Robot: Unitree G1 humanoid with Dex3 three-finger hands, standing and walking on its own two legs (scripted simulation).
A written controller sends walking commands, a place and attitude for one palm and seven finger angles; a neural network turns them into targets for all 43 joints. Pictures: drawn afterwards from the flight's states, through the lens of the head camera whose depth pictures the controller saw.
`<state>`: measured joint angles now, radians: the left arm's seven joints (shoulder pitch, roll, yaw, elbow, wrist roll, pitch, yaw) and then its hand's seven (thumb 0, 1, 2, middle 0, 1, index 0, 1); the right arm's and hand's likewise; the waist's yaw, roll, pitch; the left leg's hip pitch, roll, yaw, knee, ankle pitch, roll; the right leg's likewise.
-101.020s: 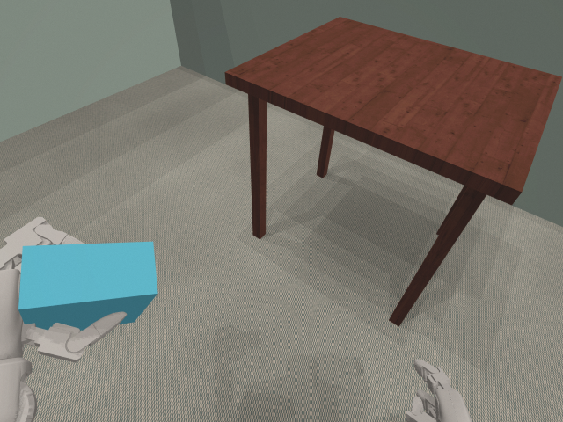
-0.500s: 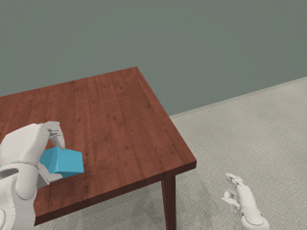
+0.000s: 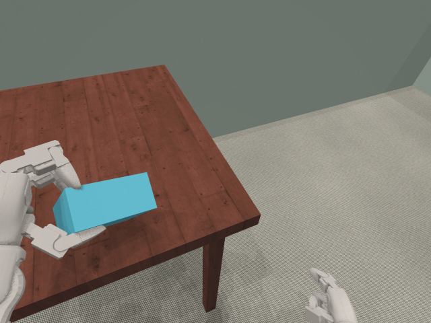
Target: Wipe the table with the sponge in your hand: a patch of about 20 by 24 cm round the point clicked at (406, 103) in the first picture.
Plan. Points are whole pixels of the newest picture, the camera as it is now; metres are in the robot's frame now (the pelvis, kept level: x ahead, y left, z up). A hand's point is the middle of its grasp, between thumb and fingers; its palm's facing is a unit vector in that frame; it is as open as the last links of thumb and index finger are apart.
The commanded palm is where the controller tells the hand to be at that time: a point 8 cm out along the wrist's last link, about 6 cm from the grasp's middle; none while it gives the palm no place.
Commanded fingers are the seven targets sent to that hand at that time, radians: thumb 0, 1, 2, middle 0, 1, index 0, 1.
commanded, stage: step back with the hand held close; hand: left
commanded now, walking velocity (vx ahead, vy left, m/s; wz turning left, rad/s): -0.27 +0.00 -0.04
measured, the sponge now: (112, 205) +0.25 +0.19 +0.13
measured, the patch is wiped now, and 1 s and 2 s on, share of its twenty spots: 1.00 1.00 1.00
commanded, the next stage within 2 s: stop stepping back and stand still in 1.08 s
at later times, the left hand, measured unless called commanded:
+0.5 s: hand out of the picture +0.12 +0.29 +0.23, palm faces +0.46 -0.81 -0.37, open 8.9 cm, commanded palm +0.08 +0.33 +0.24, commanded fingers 0.00 0.10 1.30 -1.20 -1.60 -1.20 -1.60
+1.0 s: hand out of the picture +0.00 +0.29 +0.23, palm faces +0.32 -0.87 -0.39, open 8.9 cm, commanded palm -0.05 +0.33 +0.24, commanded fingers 0.00 0.10 1.30 -1.20 -1.60 -1.20 -1.60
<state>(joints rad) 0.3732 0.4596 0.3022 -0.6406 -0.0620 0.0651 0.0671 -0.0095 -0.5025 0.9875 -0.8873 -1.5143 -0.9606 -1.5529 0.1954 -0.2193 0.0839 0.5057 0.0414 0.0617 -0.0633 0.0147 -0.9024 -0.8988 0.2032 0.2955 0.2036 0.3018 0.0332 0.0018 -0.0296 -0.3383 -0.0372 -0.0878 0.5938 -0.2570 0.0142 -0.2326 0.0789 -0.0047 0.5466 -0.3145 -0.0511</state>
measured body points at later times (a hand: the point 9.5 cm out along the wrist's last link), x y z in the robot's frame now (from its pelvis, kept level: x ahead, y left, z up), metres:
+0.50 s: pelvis -0.08 +0.05 -0.01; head -0.09 +0.08 +0.44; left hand +0.09 +0.33 +0.25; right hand +0.10 -0.19 -0.06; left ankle +0.04 +0.11 -0.73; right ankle -0.11 -0.09 -0.69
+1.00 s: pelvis -0.24 +0.07 -0.01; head -0.24 +0.10 +0.44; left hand -0.02 +0.33 +0.25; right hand -0.09 -0.17 -0.07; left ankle -0.04 +0.12 -0.73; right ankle -0.23 -0.05 -0.68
